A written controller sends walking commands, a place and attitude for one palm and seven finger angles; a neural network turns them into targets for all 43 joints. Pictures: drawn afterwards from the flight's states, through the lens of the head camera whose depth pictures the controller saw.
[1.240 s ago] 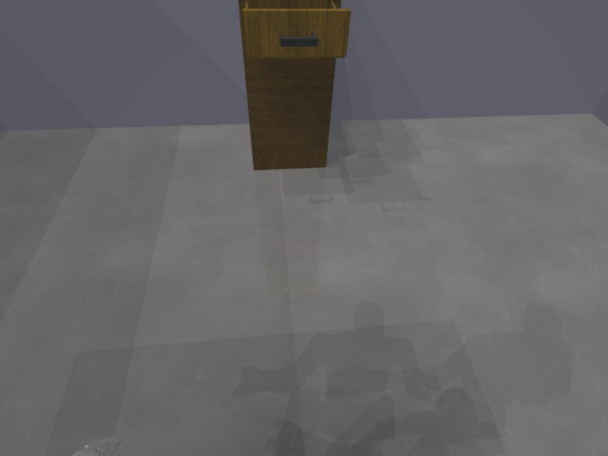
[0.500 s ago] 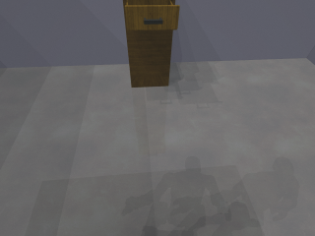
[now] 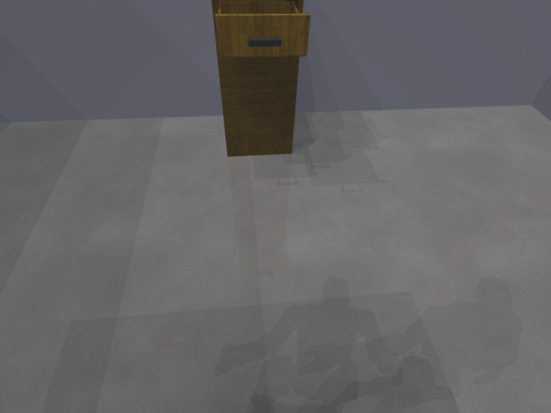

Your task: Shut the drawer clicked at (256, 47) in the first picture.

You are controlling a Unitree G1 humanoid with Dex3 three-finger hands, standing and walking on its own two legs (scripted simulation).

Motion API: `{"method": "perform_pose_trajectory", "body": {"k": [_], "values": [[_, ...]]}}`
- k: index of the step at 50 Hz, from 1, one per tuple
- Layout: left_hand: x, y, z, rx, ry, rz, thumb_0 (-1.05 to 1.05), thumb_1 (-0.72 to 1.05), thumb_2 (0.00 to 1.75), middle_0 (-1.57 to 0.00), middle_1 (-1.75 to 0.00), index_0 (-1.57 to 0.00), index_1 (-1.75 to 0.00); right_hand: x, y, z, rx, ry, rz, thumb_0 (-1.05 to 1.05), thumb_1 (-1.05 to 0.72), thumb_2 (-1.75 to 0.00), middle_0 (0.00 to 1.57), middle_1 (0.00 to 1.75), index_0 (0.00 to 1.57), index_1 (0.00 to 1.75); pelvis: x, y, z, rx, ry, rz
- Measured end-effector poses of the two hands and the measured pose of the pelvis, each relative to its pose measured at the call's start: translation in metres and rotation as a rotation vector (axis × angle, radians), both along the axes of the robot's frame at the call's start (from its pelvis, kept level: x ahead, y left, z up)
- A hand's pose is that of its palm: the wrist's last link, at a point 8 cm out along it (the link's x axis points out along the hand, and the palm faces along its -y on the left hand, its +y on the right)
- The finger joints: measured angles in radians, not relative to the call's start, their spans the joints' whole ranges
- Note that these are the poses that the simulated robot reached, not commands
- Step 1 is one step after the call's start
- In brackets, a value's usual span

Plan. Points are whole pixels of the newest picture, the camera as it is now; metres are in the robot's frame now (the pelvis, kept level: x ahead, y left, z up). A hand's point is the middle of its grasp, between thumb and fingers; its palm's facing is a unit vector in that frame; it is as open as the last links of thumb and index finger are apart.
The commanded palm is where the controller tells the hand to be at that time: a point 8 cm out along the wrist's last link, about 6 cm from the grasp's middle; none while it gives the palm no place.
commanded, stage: look at it before walking up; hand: left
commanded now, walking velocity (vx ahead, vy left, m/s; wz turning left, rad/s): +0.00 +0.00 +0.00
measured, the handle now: (264, 39) +1.31 +0.12 +0.01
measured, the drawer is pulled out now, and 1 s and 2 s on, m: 0.29 0.29 0.29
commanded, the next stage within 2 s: walk to a spot facing it in 0.20 s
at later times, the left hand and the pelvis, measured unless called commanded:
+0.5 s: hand out of the picture +0.05 +0.22 -0.17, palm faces -0.02 -0.96 -0.26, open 7.4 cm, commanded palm none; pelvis +0.02 +0.00 -0.01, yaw -2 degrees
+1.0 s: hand out of the picture +0.10 +0.12 -0.17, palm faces -0.07 -0.99 -0.14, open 7.4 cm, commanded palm none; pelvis +0.17 -0.04 +0.00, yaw -10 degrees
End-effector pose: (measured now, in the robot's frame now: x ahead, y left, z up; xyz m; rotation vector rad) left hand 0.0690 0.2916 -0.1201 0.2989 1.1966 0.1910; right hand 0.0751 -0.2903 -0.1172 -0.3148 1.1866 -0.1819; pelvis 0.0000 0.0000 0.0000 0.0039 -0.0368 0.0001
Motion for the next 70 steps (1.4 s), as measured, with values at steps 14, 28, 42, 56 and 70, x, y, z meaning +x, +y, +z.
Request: {"method": "perform_pose_trajectory", "body": {"k": [14, 28, 42, 56, 70], "values": [[-0.007, 0.002, 0.000, 0.003, 0.019, 0.009, 0.00, 0.90, 0.90, -0.20, -0.30, -0.20, -0.30, -0.002, -0.001, 0.000, -0.002, 0.011, 0.001, 0.00, -0.91, -0.90, 0.20, 0.30, 0.20, 0.30, 0.000, 0.000, 0.001, -0.001, -0.002, 0.000], [-0.031, -0.034, -0.030, -0.099, 0.164, 0.018, 0.00, 0.91, 0.90, -0.20, -0.30, -0.20, -0.30, -0.036, 0.032, -0.028, 0.089, 0.092, -0.099, 0.00, -0.91, -0.90, 0.20, 0.30, 0.20, 0.30, 0.032, -0.001, -0.011, 0.006, 0.013, -0.070], [0.019, -0.108, -0.027, -0.141, 0.189, 0.023, 0.00, 0.91, 0.90, -0.20, -0.30, -0.20, -0.30, -0.025, 0.022, -0.037, 0.177, 0.233, -0.242, 0.01, -0.91, -0.90, 0.20, 0.30, 0.20, 0.29, 0.109, -0.042, -0.008, 0.013, 0.003, -0.140], [0.074, -0.110, -0.036, -0.183, 0.399, 0.057, 0.00, 0.90, 0.90, -0.20, -0.30, -0.20, -0.30, 0.226, 0.031, -0.026, 0.170, -0.095, -0.160, 0.00, -0.91, -0.90, 0.20, 0.30, 0.19, 0.29, 0.232, -0.026, -0.018, -0.032, 0.024, -0.184], [0.347, -0.065, -0.041, -0.174, 0.127, -0.125, 0.00, 0.91, 0.90, -0.20, -0.30, -0.20, -0.30, 0.259, 0.056, -0.012, 0.076, -0.022, -0.350, -0.02, -0.96, -0.90, 0.20, 0.30, 0.20, 0.30, 0.360, 0.006, -0.007, -0.015, 0.005, -0.267]]}}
